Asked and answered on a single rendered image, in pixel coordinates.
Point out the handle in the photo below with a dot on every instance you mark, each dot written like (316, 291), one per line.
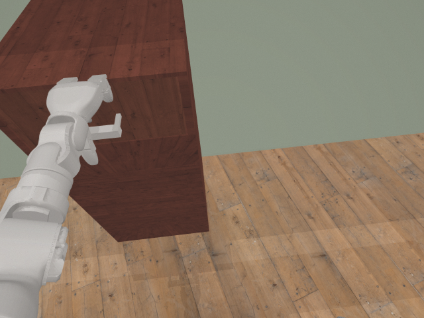
(107, 131)

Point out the robot left forearm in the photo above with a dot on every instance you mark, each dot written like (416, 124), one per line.
(43, 190)

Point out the drawer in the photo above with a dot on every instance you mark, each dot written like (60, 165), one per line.
(149, 108)

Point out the left robot upper arm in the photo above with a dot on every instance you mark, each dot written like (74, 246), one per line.
(32, 253)

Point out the left robot hand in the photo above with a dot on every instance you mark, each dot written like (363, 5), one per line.
(84, 99)

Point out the cabinet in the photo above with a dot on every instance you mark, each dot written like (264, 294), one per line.
(143, 188)

